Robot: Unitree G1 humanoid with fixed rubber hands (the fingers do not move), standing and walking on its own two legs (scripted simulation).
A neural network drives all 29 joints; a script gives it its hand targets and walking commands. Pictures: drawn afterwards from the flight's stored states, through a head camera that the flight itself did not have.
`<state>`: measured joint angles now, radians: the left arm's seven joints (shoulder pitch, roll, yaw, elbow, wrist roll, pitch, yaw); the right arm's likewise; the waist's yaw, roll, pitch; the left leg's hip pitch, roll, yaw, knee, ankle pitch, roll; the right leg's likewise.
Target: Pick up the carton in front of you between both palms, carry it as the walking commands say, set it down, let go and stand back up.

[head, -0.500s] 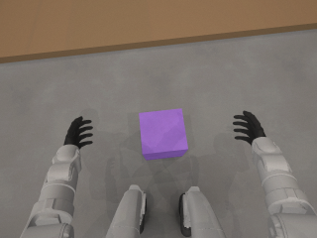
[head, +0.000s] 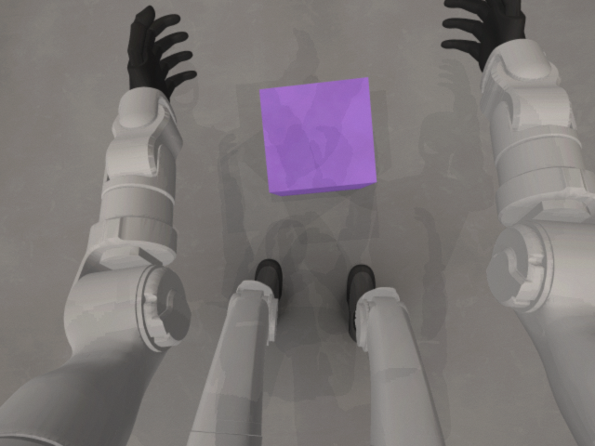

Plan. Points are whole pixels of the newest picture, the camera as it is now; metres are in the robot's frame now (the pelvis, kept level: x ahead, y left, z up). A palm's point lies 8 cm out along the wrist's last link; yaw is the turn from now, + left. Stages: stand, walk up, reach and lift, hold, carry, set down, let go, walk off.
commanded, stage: reach and lift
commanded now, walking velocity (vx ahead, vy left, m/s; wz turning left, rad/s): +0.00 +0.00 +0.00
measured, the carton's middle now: (317, 146) +0.51 +0.02 -0.52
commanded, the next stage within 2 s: none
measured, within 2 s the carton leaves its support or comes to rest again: leaves its support in 1.62 s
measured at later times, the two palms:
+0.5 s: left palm (208, 140) +0.48 +0.21 -0.34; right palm (426, 121) +0.53 -0.17 -0.34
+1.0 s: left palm (229, 148) +0.49 +0.20 -0.46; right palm (399, 131) +0.53 -0.15 -0.46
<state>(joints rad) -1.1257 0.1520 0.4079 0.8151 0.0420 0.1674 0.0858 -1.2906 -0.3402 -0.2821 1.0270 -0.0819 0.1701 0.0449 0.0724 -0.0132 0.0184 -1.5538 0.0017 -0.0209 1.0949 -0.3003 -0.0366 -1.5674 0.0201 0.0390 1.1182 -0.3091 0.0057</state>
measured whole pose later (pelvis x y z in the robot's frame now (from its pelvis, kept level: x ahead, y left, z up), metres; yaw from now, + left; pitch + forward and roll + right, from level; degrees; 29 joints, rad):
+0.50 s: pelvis -0.02 +0.00 -0.19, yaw +2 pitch +49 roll +2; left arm -1.15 0.24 0.26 0.85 -0.15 0.08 0.13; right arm -1.27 -0.39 -0.10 0.97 0.12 0.10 -0.07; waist 0.05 0.00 0.05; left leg -2.17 -0.05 -0.04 1.84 -0.53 -0.06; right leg -2.18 0.05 0.07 1.87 -0.54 0.04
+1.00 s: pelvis -0.03 +0.00 -0.28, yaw +2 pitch +38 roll +2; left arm -1.40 0.28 0.16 1.10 -0.24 0.01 0.15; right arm -1.50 -0.45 0.05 1.18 0.24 0.04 -0.08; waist 0.06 0.02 0.37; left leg -2.27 -0.04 -0.03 2.18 -0.57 -0.06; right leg -2.28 0.04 0.06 2.21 -0.60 0.03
